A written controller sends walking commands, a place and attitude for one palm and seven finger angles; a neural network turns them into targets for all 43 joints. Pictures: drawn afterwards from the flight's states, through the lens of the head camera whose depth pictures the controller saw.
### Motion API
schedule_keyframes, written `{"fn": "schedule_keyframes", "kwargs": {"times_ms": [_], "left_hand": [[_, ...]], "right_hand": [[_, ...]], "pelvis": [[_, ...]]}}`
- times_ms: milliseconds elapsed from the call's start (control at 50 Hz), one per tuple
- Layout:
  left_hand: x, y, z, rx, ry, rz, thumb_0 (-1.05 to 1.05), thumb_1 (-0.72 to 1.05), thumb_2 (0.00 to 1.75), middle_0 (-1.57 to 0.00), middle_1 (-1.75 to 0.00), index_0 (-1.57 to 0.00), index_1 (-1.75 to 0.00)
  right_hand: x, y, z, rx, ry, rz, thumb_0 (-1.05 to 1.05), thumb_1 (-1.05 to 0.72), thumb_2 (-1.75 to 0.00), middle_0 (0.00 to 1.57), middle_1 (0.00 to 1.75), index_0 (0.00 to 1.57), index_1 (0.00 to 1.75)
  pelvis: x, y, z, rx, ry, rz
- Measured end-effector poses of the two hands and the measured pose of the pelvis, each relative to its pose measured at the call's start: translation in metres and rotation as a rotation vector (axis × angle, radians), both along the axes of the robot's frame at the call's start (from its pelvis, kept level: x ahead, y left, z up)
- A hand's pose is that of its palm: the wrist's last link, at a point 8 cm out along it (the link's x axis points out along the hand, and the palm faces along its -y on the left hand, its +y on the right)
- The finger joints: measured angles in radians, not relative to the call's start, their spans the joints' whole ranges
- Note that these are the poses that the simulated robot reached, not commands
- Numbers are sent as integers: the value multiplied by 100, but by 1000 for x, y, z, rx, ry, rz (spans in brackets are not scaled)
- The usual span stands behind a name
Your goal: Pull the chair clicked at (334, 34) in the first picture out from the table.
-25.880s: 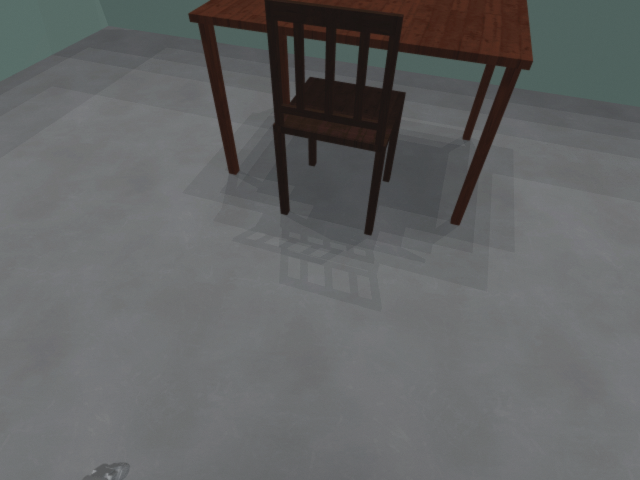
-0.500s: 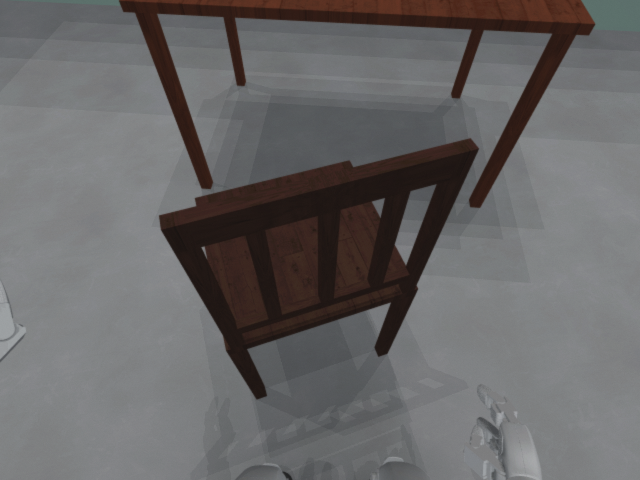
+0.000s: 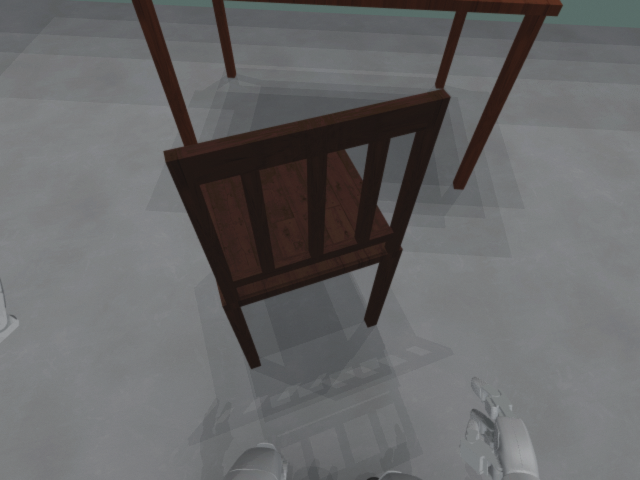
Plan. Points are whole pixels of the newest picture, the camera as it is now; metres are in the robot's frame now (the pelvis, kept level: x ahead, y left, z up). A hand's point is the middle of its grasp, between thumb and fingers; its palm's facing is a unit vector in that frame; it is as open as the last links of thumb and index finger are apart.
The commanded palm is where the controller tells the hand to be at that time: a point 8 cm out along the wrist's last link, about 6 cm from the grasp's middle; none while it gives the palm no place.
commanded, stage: stop stepping back and stand still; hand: left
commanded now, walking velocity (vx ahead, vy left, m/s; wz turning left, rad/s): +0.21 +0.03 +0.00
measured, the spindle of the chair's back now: (316, 210) +0.54 +0.05 -0.07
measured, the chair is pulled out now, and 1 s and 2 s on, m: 0.55 0.55 0.55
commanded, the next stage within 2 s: let the arm hang, fingers relaxed in 1.28 s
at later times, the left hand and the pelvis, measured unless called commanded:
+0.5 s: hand out of the picture +0.12 +0.29 +0.16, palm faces +0.42 -0.79 -0.45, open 7.4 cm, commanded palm +0.07 +0.33 +0.19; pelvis -0.07 +0.03 +0.01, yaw +1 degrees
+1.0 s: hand out of the picture +0.16 +0.30 +0.16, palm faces +0.38 -0.80 -0.46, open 7.4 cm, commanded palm +0.11 +0.34 +0.19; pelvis -0.03 +0.04 +0.02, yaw +0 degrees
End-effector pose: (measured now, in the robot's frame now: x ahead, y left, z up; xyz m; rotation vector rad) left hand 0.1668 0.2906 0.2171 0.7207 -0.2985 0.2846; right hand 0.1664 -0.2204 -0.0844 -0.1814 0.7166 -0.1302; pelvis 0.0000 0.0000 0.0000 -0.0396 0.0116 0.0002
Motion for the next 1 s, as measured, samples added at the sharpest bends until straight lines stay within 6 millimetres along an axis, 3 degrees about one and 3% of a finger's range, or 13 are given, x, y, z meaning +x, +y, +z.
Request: {"fn": "schedule_keyframes", "kwargs": {"times_ms": [80,200,300,400,540,740,900,1000], "left_hand": [[-18,-2,-12,-58,45,-3,1,89,90,-22,-31,-22,-30],[-47,12,-36,-117,92,19,1,88,90,-22,-31,-22,-30],[-70,24,-22,-103,67,78,1,88,90,-22,-31,-22,-30],[-86,34,-19,-114,27,112,1,88,90,-22,-31,-22,-30],[-87,38,-38,-231,55,108,1,89,90,-21,-31,-21,-30],[-81,48,-23,-178,38,111,1,89,90,-22,-31,-22,-30],[-60,48,-36,-236,79,124,1,89,90,-21,-31,-21,-30],[-43,45,-34,-230,86,94,1,89,90,-21,-31,-21,-30]], "right_hand": [[-27,-7,-3,12,40,-45,1,-90,-90,20,30,21,30],[-68,-14,6,-64,38,-91,1,-90,-90,20,30,20,30],[-92,-8,12,-48,42,-78,1,-90,-90,20,30,20,30],[-100,-2,5,-26,52,-28,1,-90,-90,20,30,20,30],[-100,11,18,-45,3,-37,1,-90,-90,20,30,20,30],[-81,32,25,-5,-38,3,1,-90,-90,20,30,20,30],[-61,32,27,-27,-12,13,1,-90,-90,20,30,21,30],[-46,30,31,-39,-11,1,1,-90,-90,20,30,21,30]], "pelvis": [[-22,2,1,13,-9,-5],[-42,12,-5,22,-18,21],[-51,15,6,24,-33,19],[-60,17,5,8,-44,28],[-66,30,9,13,-66,5],[-60,34,15,15,-56,5],[-45,37,17,16,-41,-1],[-34,38,19,20,-40,-3]]}}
